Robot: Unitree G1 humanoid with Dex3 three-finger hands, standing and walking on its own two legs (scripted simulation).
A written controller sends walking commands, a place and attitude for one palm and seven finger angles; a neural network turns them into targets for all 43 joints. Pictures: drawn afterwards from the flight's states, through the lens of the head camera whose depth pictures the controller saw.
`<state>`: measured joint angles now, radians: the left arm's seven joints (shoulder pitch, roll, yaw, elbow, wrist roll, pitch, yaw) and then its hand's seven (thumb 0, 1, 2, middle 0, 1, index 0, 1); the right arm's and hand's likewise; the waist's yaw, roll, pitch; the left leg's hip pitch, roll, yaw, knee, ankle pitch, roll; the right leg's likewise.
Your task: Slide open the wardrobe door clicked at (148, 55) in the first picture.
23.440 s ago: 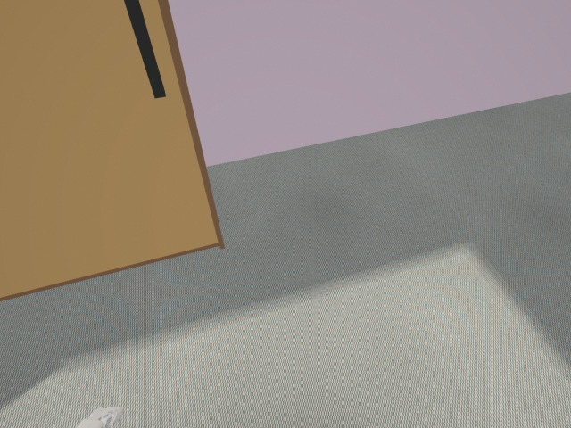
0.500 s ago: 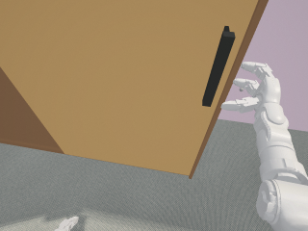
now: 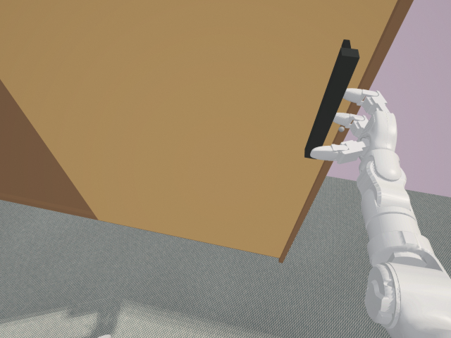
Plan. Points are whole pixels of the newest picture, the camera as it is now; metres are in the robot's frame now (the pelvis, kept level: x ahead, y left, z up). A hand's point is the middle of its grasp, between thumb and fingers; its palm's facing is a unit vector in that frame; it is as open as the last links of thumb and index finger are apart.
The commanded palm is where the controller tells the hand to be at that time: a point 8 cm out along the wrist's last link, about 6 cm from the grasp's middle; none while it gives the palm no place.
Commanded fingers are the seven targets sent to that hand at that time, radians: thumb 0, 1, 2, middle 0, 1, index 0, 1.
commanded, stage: feel for the door with the fingertips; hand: right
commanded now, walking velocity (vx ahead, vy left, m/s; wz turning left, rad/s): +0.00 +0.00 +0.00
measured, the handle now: (326, 105) +0.54 -0.12 +0.14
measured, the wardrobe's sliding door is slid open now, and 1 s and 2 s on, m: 0.00 0.00 0.00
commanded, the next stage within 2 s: slide the fingers in behind the handle in 0.54 s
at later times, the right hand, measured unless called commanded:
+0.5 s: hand (339, 119) +0.49 -0.14 +0.15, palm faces +0.10 +1.00 +0.01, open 14.0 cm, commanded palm +0.46 -0.19 +0.15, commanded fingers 0.00 0.50 -0.30 0.30 1.20 0.30 1.20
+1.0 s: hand (344, 123) +0.48 -0.15 +0.15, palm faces +0.11 +0.99 +0.02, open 13.9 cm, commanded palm +0.45 -0.19 +0.15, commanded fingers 0.00 0.50 -0.30 0.30 1.20 0.30 1.20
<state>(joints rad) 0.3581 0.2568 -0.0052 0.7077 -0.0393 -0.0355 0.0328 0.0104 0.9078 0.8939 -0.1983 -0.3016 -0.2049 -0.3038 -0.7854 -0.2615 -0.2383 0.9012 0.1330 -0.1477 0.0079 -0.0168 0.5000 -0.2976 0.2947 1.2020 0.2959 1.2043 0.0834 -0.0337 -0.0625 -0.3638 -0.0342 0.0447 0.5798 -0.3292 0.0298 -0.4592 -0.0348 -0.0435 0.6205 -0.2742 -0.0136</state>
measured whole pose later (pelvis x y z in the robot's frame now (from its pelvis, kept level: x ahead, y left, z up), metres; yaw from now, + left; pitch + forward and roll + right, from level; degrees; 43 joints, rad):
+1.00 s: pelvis +0.00 +0.00 +0.00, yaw +0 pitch +8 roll +1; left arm 0.38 0.26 -0.01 0.70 -0.03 -0.01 0.02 0.01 0.91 0.89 -0.20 -0.30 -0.21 -0.30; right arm -0.86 -0.31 -0.29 1.02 0.11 -0.17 0.02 -0.02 0.50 -0.30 0.30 1.21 0.31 1.21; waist 0.10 -0.03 -0.07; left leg -0.39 -0.04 0.04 0.59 -0.33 0.03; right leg -0.49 -0.04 -0.04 0.63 -0.28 -0.01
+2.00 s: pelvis +0.00 +0.01 +0.00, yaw +0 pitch +7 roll +1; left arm 0.34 0.25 0.00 0.70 -0.03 -0.02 0.03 0.01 0.91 0.89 -0.20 -0.30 -0.20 -0.30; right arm -0.84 -0.25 -0.25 0.96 0.11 -0.16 -0.03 -0.02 0.50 -0.30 0.28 1.18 0.27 1.19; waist 0.09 -0.03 -0.06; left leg -0.36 -0.04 0.04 0.56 -0.33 0.04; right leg -0.45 -0.04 -0.04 0.60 -0.27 -0.01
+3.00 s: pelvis +0.00 -0.01 +0.00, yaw +0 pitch +6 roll +1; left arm 0.34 0.25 -0.02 0.70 -0.05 -0.03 0.05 0.01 0.91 0.89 -0.20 -0.30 -0.21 -0.30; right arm -0.76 -0.29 -0.26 0.90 0.13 -0.14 0.03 -0.02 0.50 -0.30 0.30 1.20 0.30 1.20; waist 0.08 -0.03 -0.05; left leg -0.34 -0.03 0.04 0.57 -0.32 0.02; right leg -0.44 -0.03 -0.04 0.61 -0.27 -0.02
